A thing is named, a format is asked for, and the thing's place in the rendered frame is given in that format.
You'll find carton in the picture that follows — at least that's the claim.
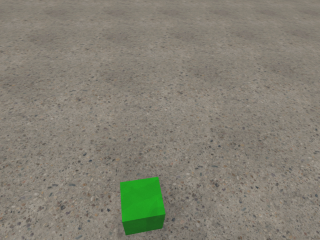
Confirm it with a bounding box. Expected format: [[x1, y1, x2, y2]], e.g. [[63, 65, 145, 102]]
[[120, 177, 166, 235]]

